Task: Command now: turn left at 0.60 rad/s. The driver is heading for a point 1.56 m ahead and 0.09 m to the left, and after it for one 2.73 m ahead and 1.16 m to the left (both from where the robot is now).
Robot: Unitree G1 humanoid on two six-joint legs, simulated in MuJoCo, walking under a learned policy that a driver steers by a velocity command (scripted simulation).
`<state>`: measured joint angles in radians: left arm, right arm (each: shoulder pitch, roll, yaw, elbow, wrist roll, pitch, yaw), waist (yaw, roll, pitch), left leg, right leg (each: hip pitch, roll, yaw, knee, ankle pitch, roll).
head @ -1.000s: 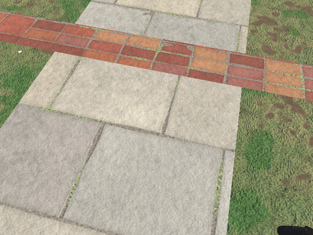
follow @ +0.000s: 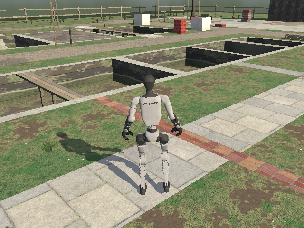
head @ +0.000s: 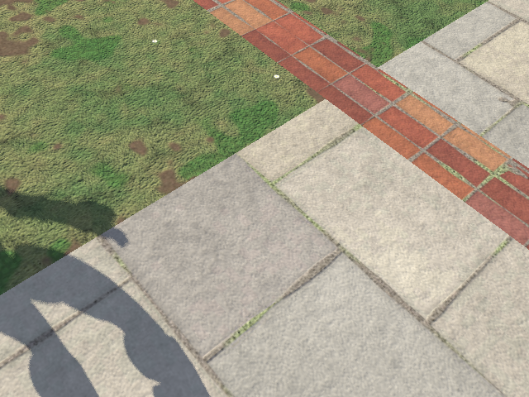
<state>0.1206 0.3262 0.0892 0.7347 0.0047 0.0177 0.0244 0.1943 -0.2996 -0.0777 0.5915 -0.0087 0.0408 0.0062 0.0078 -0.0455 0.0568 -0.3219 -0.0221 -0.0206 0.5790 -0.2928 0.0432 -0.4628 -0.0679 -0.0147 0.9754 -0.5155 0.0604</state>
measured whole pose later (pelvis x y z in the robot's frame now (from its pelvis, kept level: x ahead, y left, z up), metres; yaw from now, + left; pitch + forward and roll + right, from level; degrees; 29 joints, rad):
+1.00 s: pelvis +0.04 -0.02 +0.00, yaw +9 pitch -1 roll +0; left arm 0.27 0.25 0.03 0.75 -0.01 -0.03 0.01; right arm 0.27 -0.24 -0.05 0.75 0.01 -0.02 -0.02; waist 0.00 -0.01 0.00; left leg -0.29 -0.03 -0.05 0.69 -0.42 0.03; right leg -0.19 0.01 0.00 0.55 -0.36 -0.04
